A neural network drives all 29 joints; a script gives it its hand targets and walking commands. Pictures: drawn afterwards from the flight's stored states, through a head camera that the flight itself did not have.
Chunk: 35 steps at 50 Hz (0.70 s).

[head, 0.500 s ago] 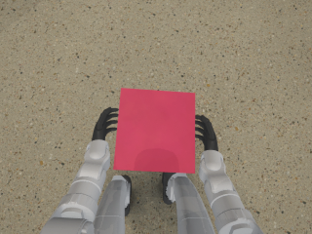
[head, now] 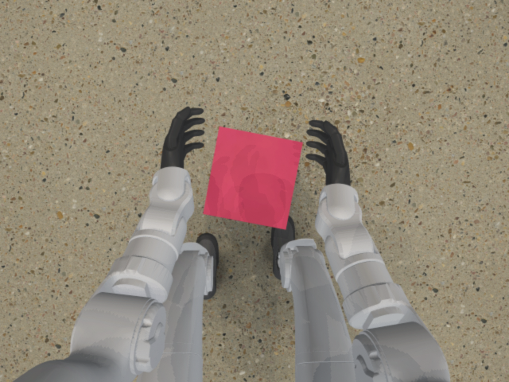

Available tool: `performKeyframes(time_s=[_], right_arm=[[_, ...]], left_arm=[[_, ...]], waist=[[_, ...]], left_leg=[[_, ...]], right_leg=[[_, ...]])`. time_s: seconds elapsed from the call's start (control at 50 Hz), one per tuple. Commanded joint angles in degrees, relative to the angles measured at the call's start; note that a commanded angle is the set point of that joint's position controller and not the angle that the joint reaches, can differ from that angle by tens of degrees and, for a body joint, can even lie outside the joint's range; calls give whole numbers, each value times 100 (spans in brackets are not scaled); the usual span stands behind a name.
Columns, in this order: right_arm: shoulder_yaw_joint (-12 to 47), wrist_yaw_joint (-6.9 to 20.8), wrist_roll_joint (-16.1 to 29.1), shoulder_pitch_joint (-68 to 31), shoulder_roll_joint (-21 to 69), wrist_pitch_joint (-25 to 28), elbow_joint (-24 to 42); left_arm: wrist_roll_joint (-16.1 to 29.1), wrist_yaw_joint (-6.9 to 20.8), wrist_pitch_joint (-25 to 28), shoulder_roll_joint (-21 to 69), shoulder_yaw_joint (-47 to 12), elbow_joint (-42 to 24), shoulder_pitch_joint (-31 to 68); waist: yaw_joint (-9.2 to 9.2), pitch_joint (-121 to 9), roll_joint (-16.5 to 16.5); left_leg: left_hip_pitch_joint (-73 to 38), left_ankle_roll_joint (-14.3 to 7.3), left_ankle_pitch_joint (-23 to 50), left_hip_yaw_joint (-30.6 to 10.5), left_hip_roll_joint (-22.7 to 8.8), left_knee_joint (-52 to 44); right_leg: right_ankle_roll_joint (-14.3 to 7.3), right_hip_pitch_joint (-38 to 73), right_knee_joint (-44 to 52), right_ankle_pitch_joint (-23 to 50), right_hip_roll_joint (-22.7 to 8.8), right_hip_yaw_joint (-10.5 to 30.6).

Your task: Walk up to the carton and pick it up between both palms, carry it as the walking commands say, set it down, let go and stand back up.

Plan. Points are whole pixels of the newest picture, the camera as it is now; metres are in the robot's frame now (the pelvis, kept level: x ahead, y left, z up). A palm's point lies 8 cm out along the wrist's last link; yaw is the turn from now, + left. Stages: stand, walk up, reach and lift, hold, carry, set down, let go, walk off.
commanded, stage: set down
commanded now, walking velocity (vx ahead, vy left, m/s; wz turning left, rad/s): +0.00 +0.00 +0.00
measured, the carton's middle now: (252, 178) +0.36 +0.01 -0.55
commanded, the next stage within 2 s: none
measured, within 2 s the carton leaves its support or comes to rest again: neither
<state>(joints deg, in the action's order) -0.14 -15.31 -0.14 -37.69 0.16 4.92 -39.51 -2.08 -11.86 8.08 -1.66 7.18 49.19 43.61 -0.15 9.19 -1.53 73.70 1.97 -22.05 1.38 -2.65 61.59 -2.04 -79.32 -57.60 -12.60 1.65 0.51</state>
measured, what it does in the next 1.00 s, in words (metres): lowers itself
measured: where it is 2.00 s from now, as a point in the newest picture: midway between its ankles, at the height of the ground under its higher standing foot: (244, 267)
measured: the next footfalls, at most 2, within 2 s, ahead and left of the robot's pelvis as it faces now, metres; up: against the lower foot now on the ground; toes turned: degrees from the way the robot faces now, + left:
none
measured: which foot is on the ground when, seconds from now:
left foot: down 0.00-1.00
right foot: down 0.00-1.00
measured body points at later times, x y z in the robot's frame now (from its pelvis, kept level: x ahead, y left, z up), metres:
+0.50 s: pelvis -0.03 +0.00 -0.08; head +0.31 -0.01 +0.22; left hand +0.43 +0.12 -0.26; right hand +0.42 -0.10 -0.25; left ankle +0.04 +0.15 -0.64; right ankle +0.11 -0.09 -0.64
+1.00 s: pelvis -0.03 +0.00 -0.15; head +0.32 -0.02 +0.13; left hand +0.46 +0.11 -0.34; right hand +0.45 -0.09 -0.34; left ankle +0.04 +0.15 -0.64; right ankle +0.11 -0.09 -0.64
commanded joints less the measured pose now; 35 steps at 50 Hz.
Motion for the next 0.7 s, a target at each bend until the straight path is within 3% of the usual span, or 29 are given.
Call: performKeyframes(time_s=[0.0, 0.02, 0.04, 0.06, 0.1, 0.12, 0.14, 0.16, 0.18, 0.2, 0.22, 0.26, 0.28, 0.3, 0.32, 0.34, 0.36, 0.38, 0.4, 0.42, 0.44, 0.48, 0.52, 0.54, 0.56, 0.6, 0.62, 0.64, 0.68], right_arm=[[277, -41, 226, -1977, 330, 130, 717], [353, -37, 295, -2089, 423, 104, 854], [149, -10, 189, -2293, 217, 75, 797], [102, -31, 83, -2119, 114, 59, 446], [-102, -77, -20, -2352, -76, 37, 643], [145, -51, 79, -2427, 75, 7, 551], [-78, -94, 46, -2516, 5, -54, 449], [-205, -108, -7, -2568, -132, -107, 489], [-295, -153, -118, -2372, -121, -113, 370], [-493, -189, -156, -2440, -256, -207, 201], [-374, -144, -21, -2725, -73, -211, 225], [-368, -203, -17, -2856, -282, -187, 621], [-315, -203, 30, -2977, -188, -195, 743], [-301, -241, 21, -2927, -137, -248, 702], [-478, -198, -64, -2940, -372, -246, 470], [-14, -116, 168, -3306, 72, -329, 596], [-79, -138, 171, -3231, 36, -315, 557], [-205, -147, 39, -3009, -183, -316, 228], [-282, -119, 75, -3326, -208, -320, 278], [-405, -158, 43, -3373, -124, -357, 233], [-235, -120, 194, -3627, -126, -377, 289], [-400, -143, 35, -3603, -209, -397, 185], [-200, -120, 155, -3908, -139, -377, 439], [-249, -128, 86, -3875, -66, -407, 251], [-411, -119, 34, -3828, -204, -483, 37], [-434, -140, -92, -3696, -266, -478, -261], [-561, -140, -98, -3894, -368, -494, -157], [-499, -114, -20, -3936, -280, -507, -197], [-91, -80, 125, -4425, 44, -466, 160]], left_arm=[[536, -21, 156, 115, -172, -973, 1333], [373, -54, 113, 89, 185, -948, 1241], [403, -64, 88, -43, 40, -1109, 1601], [352, -47, 41, 138, 200, -773, 1492], [331, -67, -71, 196, 251, -675, 1583], [222, -108, -59, -20, 522, -697, 1693], [245, -134, -78, -125, 558, -928, 2027], [73, -195, -121, -316, 746, -807, 1883], [97, -205, -190, -62, 682, -637, 1683], [-7, -217, -223, -288, 877, -663, 1876], [63, -196, -193, -91, 643, -730, 2055], [97, -206, -296, -124, 686, -592, 2044], [81, -225, -290, -142, 714, -759, 2067], [244, -201, -291, -63, 492, -984, 2401], [204, -209, -362, -84, 590, -481, 2082], [177, -202, -336, -6, 607, -497, 2182], [215, -181, -324, 132, 431, -698, 2326], [138, -216, -391, -64, 741, -453, 2166], [182, -194, -372, -105, 700, -668, 2591], [99, -278, -361, -183, 712, -862, 2741], [45, -288, -352, -246, 695, -1038, 2825], [125, -261, -418, -185, 680, -862, 2852], [144, -247, -463, 44, 691, -546, 2735], [170, -243, -443, -23, 695, -633, 2929], [81, -284, -516, -213, 851, -190, 2710], [65, -263, -507, -110, 938, -476, 3015], [-136, -309, -513, -341, 1179, -161, 2863], [-200, -341, -485, -376, 1139, -395, 2994], [176, -211, -413, -6, 681, -584, 3448]], waist=[[452, -6406, -348], [950, -6783, -291], [637, -6425, -190], [577, -6401, -307], [474, -6377, -215], [823, -6491, -433], [711, -6749, -504], [882, -6637, -411], [711, -6697, -366], [731, -6565, -260], [719, -6331, -233], [602, -6682, -367], [749, -7108, -405], [526, -7246, -316], [544, -6812, -384], [899, -6573, -525], [765, -6763, -281], [790, -6651, -500], [726, -6603, -469], [744, -6908, -253], [909, -6768, -291], [595, -6816, -350], [821, -6916, -474], [727, -6826, -437], [832, -6512, -426], [665, -6460, -481], [913, -6378, -415], [975, -6449, -214], [723, -6632, -502]], left_leg=[[-256, -377, 1586, -86, 1087, 386], [-391, -318, 1481, 7, 1106, 444], [-141, -377, 1351, -123, 1070, 416], [-21, -293, 1293, -85, 1076, 523], [-184, -326, 1213, -48, 1104, 709], [-26, -363, 1232, -30, 1089, 777], [127, -305, 1051, -23, 1083, 873], [113, -307, 1103, 3, 1090, 822], [60, -292, 1003, -24, 1091, 990], [245, -240, 763, 0, 1079, 1017], [389, -268, 741, 93, 1096, 1118], [457, -303, 942, 68, 1102, 1221], [400, -279, 1070, 67, 1111, 1287], [638, -279, 1080, 117, 1104, 1448], [624, -299, 856, 24, 1109, 1343], [803, -367, 755, 41, 1062, 1414], [686, -327, 804, 73, 1086, 1487], [879, -327, 839, 25, 1087, 1599], [951, -292, 671, 62, 1042, 1631], [649, -347, 678, -86, 1045, 1661], [763, -315, 699, 30, 1050, 1725], [893, -269, 715, 5, 1044, 1923], [838, -286, 707, -1, 1043, 2011], [1089, -269, 708, 18, 1059, 2063], [1049, -285, 413, -19, 1050, 2033], [1403, -252, 380, 69, 1078, 2215], [1283, -237, 269, 4, 1022, 2273], [1262, -241, 363, 56, 1079, 2278], [1680, -258, 483, 105, 1051, 2508]], right_leg=[[262, 3932, -616, 1694, 433, 730], [258, 4054, -623, 1427, 378, 790], [235, 3645, -860, 1372, 450, 634], [219, 3536, -760, 1218, 432, 695], [242, 3247, -923, 805, 495, 531], [272, 3298, -990, 843, 475, 619], [265, 3480, -991, 612, 439, 688], [277, 3261, -1183, 662, 474, 541], [283, 3164, -1264, 428, 464, 559], [293, 2884, -1291, 135, 442, 573], [239, 2762, -1215, -10, 461, 689], [283, 2873, -1434, 339, 517, 515], [270, 3099, -1541, 566, 508, 553], [278, 3304, -1598, 674, 514, 621], [281, 2755, -1748, 422, 540, 368], [329, 2621, -1694, 192, 469, 508], [279, 2604, -1720, 189, 493, 545], [273, 2555, -1822, 265, 513, 520], [233, 2535, -1884, 134, 491, 501], [269, 2242, -2072, 35, 519, 495], [241, 2206, -2020, 98, 500, 507], [258, 2210, -2141, 77, 539, 470], [274, 2121, -2257, -21, 493, 397], [255, 2145, -2276, 142, 502, 456], [273, 1755, -2376, -241, 512, 408], [236, 1727, -2352, -424, 533, 493], [288, 1429, -2533, -623, 505, 415], [249, 1343, -2578, -449, 550, 442], [281, 1845, -2474, -175, 506, 619]])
